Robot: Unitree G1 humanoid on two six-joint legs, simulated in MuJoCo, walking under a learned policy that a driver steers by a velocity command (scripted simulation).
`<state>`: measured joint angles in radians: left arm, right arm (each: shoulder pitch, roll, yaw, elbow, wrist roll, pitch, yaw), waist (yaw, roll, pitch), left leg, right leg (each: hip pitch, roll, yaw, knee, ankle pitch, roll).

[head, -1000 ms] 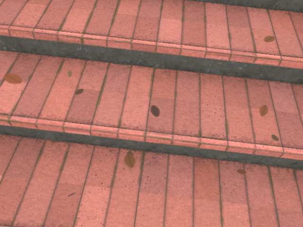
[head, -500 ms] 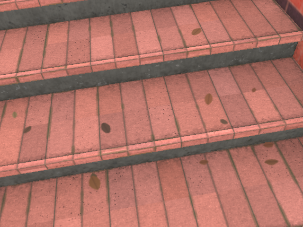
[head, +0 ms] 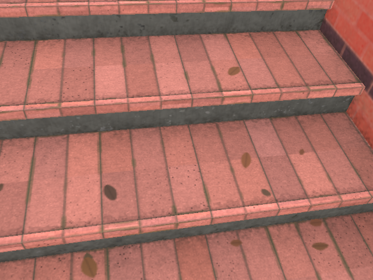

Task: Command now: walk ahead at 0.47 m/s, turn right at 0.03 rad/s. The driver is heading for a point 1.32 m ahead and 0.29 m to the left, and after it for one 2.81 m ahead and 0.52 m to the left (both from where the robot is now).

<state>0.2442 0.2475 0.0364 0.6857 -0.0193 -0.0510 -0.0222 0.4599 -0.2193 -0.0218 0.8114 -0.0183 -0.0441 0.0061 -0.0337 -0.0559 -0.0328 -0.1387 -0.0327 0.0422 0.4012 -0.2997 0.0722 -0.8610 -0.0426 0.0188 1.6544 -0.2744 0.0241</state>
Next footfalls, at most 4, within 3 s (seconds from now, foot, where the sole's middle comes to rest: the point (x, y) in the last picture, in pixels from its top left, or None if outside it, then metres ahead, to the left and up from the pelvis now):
0.28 right None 0.37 -0.13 -0.63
0.84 left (154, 182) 0.73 0.08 -0.48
1.40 right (224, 76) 1.11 -0.17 -0.33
2.02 left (129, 14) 1.28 0.19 -0.19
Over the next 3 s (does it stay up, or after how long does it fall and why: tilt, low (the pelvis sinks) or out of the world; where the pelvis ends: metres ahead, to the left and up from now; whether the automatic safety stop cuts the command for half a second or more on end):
stays up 1.48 0.24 0.59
